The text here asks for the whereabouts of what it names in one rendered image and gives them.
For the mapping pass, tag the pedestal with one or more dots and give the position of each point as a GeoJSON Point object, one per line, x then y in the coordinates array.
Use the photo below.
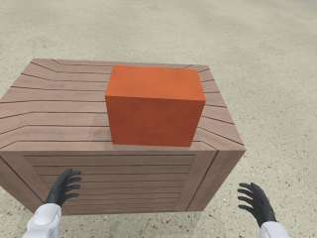
{"type": "Point", "coordinates": [54, 118]}

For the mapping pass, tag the left robot hand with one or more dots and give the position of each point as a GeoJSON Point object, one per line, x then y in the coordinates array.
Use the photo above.
{"type": "Point", "coordinates": [57, 194]}

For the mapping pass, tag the carton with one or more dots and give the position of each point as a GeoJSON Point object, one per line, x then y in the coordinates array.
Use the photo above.
{"type": "Point", "coordinates": [153, 106]}

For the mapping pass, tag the robot right forearm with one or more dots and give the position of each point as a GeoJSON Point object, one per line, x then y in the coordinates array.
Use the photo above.
{"type": "Point", "coordinates": [272, 229]}

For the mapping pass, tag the robot left forearm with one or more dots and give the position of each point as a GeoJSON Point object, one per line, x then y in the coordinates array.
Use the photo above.
{"type": "Point", "coordinates": [45, 223]}

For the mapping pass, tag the right robot hand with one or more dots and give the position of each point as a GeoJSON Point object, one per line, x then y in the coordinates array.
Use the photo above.
{"type": "Point", "coordinates": [261, 209]}

